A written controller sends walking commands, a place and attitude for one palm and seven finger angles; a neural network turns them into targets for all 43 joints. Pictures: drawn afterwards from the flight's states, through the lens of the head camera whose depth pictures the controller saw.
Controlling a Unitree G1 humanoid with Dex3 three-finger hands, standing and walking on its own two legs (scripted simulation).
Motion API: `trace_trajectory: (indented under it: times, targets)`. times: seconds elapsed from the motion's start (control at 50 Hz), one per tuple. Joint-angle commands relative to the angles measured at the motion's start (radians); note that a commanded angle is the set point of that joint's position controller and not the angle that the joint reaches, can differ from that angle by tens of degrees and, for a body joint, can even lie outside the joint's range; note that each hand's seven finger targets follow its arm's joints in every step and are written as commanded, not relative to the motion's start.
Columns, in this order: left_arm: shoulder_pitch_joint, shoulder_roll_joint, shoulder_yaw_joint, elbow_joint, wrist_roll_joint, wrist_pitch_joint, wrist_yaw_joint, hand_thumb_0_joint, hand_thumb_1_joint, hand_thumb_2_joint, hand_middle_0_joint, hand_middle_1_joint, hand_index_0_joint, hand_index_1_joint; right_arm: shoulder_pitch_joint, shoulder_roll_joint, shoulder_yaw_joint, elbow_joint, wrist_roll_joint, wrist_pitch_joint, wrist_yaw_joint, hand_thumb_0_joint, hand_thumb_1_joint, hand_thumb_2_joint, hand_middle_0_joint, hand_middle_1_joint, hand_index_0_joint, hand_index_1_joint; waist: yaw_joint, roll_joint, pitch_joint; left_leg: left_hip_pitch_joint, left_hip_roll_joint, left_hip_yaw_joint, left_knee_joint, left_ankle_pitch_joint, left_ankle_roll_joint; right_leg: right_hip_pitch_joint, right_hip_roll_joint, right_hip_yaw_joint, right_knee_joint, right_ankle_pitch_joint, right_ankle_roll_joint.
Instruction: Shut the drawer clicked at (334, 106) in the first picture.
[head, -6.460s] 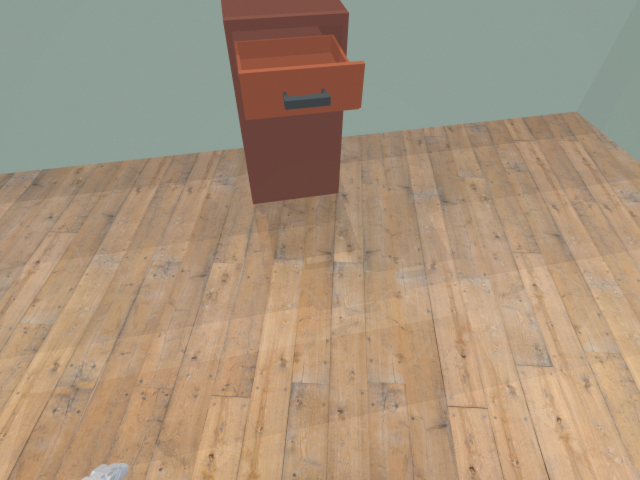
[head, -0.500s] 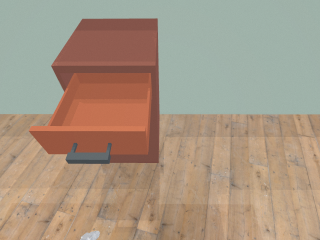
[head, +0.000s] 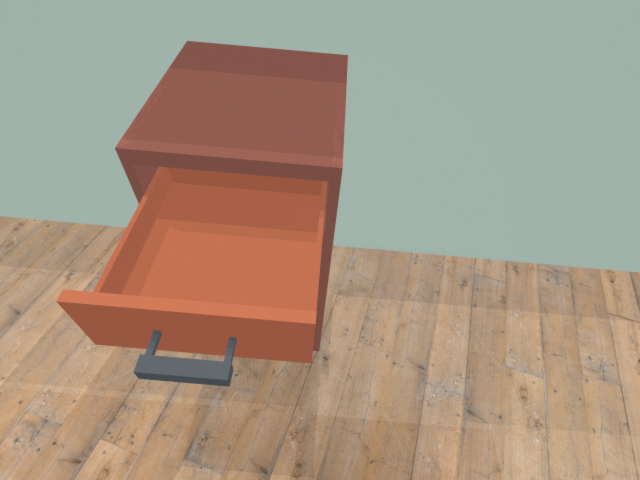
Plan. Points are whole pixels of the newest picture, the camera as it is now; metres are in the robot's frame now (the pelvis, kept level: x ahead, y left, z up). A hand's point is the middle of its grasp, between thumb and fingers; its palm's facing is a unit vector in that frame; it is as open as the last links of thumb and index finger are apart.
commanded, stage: come to a stop and stand still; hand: left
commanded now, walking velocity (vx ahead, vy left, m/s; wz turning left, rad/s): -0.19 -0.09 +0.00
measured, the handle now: (189, 355) +0.28 +0.22 -0.09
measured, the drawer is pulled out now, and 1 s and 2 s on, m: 0.29 0.29 0.29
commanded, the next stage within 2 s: look again from close up in 1.48 s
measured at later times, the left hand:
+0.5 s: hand out of the picture -0.01 +0.10 -0.14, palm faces +0.07 -0.96 -0.28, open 7.3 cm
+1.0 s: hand out of the picture -0.10 +0.13 -0.18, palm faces +0.13 -0.98 -0.17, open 7.4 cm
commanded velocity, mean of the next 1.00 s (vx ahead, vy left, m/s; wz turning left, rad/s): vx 0.05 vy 0.08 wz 0.00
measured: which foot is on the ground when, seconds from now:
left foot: down 0.00-0.24, up 0.26-0.90, down 0.92-1.00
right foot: up 0.00-0.22, down 0.24-1.00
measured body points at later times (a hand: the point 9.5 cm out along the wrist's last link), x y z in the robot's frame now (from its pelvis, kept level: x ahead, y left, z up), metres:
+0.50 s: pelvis -0.05 -0.08 +0.01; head -0.04 -0.13 +0.46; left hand -0.02 +0.15 -0.12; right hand -0.05 -0.33 -0.17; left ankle -0.08 +0.09 -0.67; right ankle -0.05 -0.14 -0.74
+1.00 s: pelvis -0.05 -0.03 +0.00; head -0.06 -0.02 +0.45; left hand -0.11 +0.19 -0.16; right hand +0.01 -0.26 -0.15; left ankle -0.08 +0.11 -0.74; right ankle -0.05 -0.14 -0.74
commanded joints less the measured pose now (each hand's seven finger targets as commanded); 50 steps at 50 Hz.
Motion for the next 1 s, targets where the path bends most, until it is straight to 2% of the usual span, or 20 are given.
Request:
trace_trajectory:
  times: [0.0, 0.04, 0.08, 0.14, 0.18, 0.2, 0.22, 0.24, 0.28, 0.34, 0.5, 0.6, 0.72, 0.82, 0.86, 0.88, 0.9, 0.92, 0.94, 0.98]
  targets:
    - [0.063, 0.114, 0.038, -0.066, 0.008, 0.021, 0.007, 0.000, 0.900, 0.900, -0.200, -0.300, -0.200, -0.300, 0.151, -0.225, -0.067, -0.014, -0.007, 0.022, -0.030, 0.000, -0.900, -0.900, 0.200, 0.300, 0.200, 0.300, -0.062, 0.217, -0.095, 0.191, 0.335, -0.238, -0.120, 0.820, 0.184, -0.203, -0.019, 0.069, 0.306, -0.206, 0.013]
    - [0.054, 0.103, 0.048, -0.085, 0.009, 0.027, 0.007, 0.000, 0.900, 0.900, -0.200, -0.300, -0.200, -0.300, 0.114, -0.226, -0.074, -0.035, -0.013, 0.028, -0.029, 0.000, -0.900, -0.900, 0.200, 0.300, 0.200, 0.300, -0.055, 0.192, -0.122, 0.176, 0.341, -0.221, -0.101, 0.776, 0.208, -0.235, -0.018, 0.103, 0.411, -0.228, 0.012]
    - [0.050, 0.089, 0.054, -0.099, 0.009, 0.027, 0.005, 0.000, 0.900, 0.900, -0.200, -0.300, -0.200, -0.300, 0.069, -0.229, -0.082, -0.058, -0.019, 0.033, -0.022, 0.000, -0.900, -0.900, 0.200, 0.300, 0.200, 0.300, -0.045, 0.184, -0.159, 0.171, 0.318, -0.191, -0.082, 0.686, 0.193, -0.236, -0.018, 0.105, 0.401, -0.193, 0.015]
    - [0.062, 0.070, 0.051, -0.109, 0.007, 0.020, 0.001, 0.000, 0.900, 0.900, -0.200, -0.300, -0.200, -0.300, 0.031, -0.227, -0.083, -0.073, -0.023, 0.034, -0.006, 0.000, -0.900, -0.900, 0.200, 0.300, 0.200, 0.300, -0.026, 0.201, -0.170, 0.068, 0.277, -0.157, -0.090, 0.451, 0.151, -0.121, -0.019, 0.062, 0.226, -0.103, 0.012]
    - [0.107, 0.084, 0.048, -0.088, 0.012, 0.006, 0.001, 0.000, 0.900, 0.900, -0.200, -0.300, -0.200, -0.300, 0.030, -0.201, -0.076, -0.065, -0.015, 0.038, 0.008, 0.000, -0.900, -0.900, 0.200, 0.300, 0.200, 0.300, -0.004, 0.140, -0.171, -0.041, 0.189, -0.120, -0.026, 0.129, 0.079, 0.028, -0.014, 0.046, -0.037, 0.106, 0.019]
    - [0.097, 0.139, 0.050, -0.089, 0.021, -0.007, 0.005, 0.000, 0.900, 0.900, -0.200, -0.300, -0.200, -0.300, 0.048, -0.140, -0.067, -0.065, -0.005, 0.043, 0.017, 0.000, -0.900, -0.900, 0.200, 0.300, 0.200, 0.300, -0.009, -0.035, -0.135, -0.109, 0.080, -0.066, 0.080, -0.103, 0.015, 0.027, -0.112, 0.188, -0.202, 0.107, 0.001]
    - [0.027, 0.211, 0.049, -0.107, 0.023, -0.016, 0.006, 0.000, 0.900, 0.900, -0.200, -0.300, -0.200, -0.300, 0.050, -0.084, -0.048, -0.082, -0.002, 0.051, 0.029, 0.000, -0.900, -0.900, 0.200, 0.300, 0.200, 0.300, -0.037, -0.248, -0.067, -0.151, 0.001, -0.034, 0.143, -0.250, -0.030, -0.081, -0.262, 0.359, -0.307, 0.027, -0.058]
    - [-0.017, 0.231, 0.045, -0.130, 0.016, -0.014, 0.004, 0.000, 0.900, 0.900, -0.200, -0.300, -0.200, -0.300, 0.027, -0.116, -0.051, -0.085, -0.008, 0.058, 0.035, 0.000, -0.900, -0.900, 0.200, 0.300, 0.200, 0.300, -0.019, -0.198, -0.030, -0.107, 0.014, -0.080, 0.211, -0.286, -0.027, -0.184, -0.312, 0.385, -0.369, -0.116, -0.118]
    - [-0.068, 0.214, 0.048, -0.133, 0.017, -0.022, 0.007, 0.000, 0.900, 0.900, -0.200, -0.300, -0.200, -0.300, 0.019, -0.126, -0.051, -0.062, -0.017, 0.059, 0.039, 0.000, -0.900, -0.900, 0.200, 0.300, 0.200, 0.300, -0.029, -0.167, 0.062, -0.155, 0.023, -0.120, 0.288, -0.213, -0.017, -0.211, -0.279, 0.401, -0.383, -0.129, -0.118]
    - [-0.071, 0.191, 0.048, -0.131, 0.008, -0.028, 0.005, 0.000, 0.900, 0.900, -0.200, -0.300, -0.200, -0.300, 0.115, -0.141, -0.051, -0.005, -0.016, 0.055, 0.042, 0.000, -0.900, -0.900, 0.200, 0.300, 0.200, 0.300, -0.041, -0.055, 0.077, -0.185, 0.015, -0.127, 0.364, -0.129, -0.021, -0.123, -0.253, 0.314, -0.355, -0.011, -0.107]
    - [0.057, 0.195, 0.072, -0.103, 0.006, -0.035, 0.021, 0.000, 0.900, 0.900, -0.200, -0.300, -0.200, -0.300, 0.143, -0.167, -0.059, -0.026, -0.019, 0.061, 0.032, 0.000, -0.900, -0.900, 0.200, 0.300, 0.200, 0.300, 0.007, -0.047, -0.051, -0.312, 0.001, -0.158, 0.471, -0.141, -0.058, 0.182, -0.308, 0.293, -0.245, 0.429, -0.141]
    - [0.063, 0.188, 0.068, -0.096, 0.010, -0.033, 0.022, 0.000, 0.900, 0.900, -0.200, -0.300, -0.200, -0.300, 0.139, -0.158, -0.058, -0.037, -0.018, 0.071, 0.034, 0.000, -0.900, -0.900, 0.200, 0.300, 0.200, 0.300, 0.003, -0.069, -0.053, -0.278, 0.004, -0.156, 0.470, -0.149, -0.060, 0.134, -0.303, 0.295, -0.264, 0.343, -0.160]
    - [0.028, 0.182, 0.061, -0.089, 0.019, -0.031, 0.004, 0.000, 0.900, 0.900, -0.200, -0.300, -0.200, -0.300, 0.128, -0.138, -0.049, -0.034, -0.013, 0.058, 0.043, 0.000, -0.900, -0.900, 0.200, 0.300, 0.200, 0.300, -0.013, -0.138, -0.009, -0.162, 0.005, -0.107, 0.304, -0.147, -0.046, -0.013, -0.252, 0.288, -0.366, -0.047, -0.147]
    - [0.027, 0.163, 0.050, -0.050, 0.015, -0.031, -0.002, 0.000, 0.900, 0.900, -0.200, -0.300, -0.200, -0.300, 0.157, -0.100, -0.030, -0.008, -0.008, 0.026, 0.031, 0.000, -0.900, -0.900, 0.200, 0.300, 0.200, 0.300, -0.029, -0.131, -0.015, 0.039, -0.018, -0.070, 0.032, -0.078, -0.028, -0.091, -0.188, 0.219, -0.325, -0.040, -0.115]
    - [0.019, 0.129, 0.037, -0.037, 0.005, -0.027, -0.001, 0.000, 0.900, 0.900, -0.200, -0.300, -0.200, -0.300, 0.214, -0.107, -0.022, 0.022, -0.006, 0.011, 0.022, 0.000, -0.900, -0.900, 0.200, 0.300, 0.200, 0.300, -0.058, -0.045, -0.008, 0.176, -0.001, -0.091, -0.117, 0.010, -0.021, -0.188, -0.135, 0.175, -0.259, -0.060, -0.065]
    - [0.034, 0.096, 0.027, -0.031, 0.001, -0.027, -0.001, 0.000, 0.900, 0.900, -0.200, -0.300, -0.200, -0.300, 0.236, -0.134, -0.023, 0.030, -0.011, 0.000, 0.016, 0.000, -0.900, -0.900, 0.200, 0.300, 0.200, 0.300, -0.057, 0.064, -0.010, 0.171, 0.063, -0.160, -0.154, 0.025, -0.004, -0.192, -0.087, 0.144, -0.188, -0.004, -0.042]
    - [0.055, 0.069, 0.021, -0.027, -0.001, -0.026, -0.002, 0.000, 0.900, 0.900, -0.200, -0.300, -0.200, -0.300, 0.223, -0.164, -0.023, 0.023, -0.014, -0.004, 0.010, 0.000, -0.900, -0.900, 0.200, 0.300, 0.200, 0.300, -0.039, 0.143, -0.002, 0.089, 0.136, -0.241, -0.190, -0.006, 0.027, -0.148, -0.054, 0.103, -0.158, 0.044, -0.022]
    - [0.070, 0.060, 0.019, -0.023, 0.004, -0.024, -0.003, 0.000, 0.900, 0.900, -0.200, -0.300, -0.200, -0.300, 0.200, -0.181, -0.025, 0.013, -0.014, -0.001, 0.008, 0.000, -0.900, -0.900, 0.200, 0.300, 0.200, 0.300, -0.022, 0.127, 0.009, 0.011, 0.175, -0.267, -0.220, -0.051, 0.052, -0.087, -0.048, 0.067, -0.139, 0.062, -0.009]
    - [0.076, 0.045, 0.018, -0.020, 0.006, -0.028, -0.001, 0.000, 0.900, 0.900, -0.200, -0.300, -0.200, -0.300, 0.178, -0.186, -0.023, 0.005, -0.017, 0.003, 0.006, 0.000, -0.900, -0.900, 0.200, 0.300, 0.200, 0.300, -0.011, 0.073, 0.033, -0.051, 0.159, -0.245, -0.205, -0.107, 0.049, -0.067, -0.041, 0.073, -0.159, 0.081, -0.007]
    - [0.047, 0.071, 0.016, 0.004, 0.005, -0.022, -0.003, 0.000, 0.900, 0.900, -0.200, -0.300, -0.200, -0.300, 0.176, -0.142, -0.008, 0.024, -0.012, -0.007, 0.000, 0.000, -0.900, -0.900, 0.200, 0.300, 0.200, 0.300, -0.021, 0.174, 0.044, -0.031, 0.108, -0.215, -0.233, 0.010, 0.029, -0.025, -0.060, 0.065, -0.141, 0.168, 0.000]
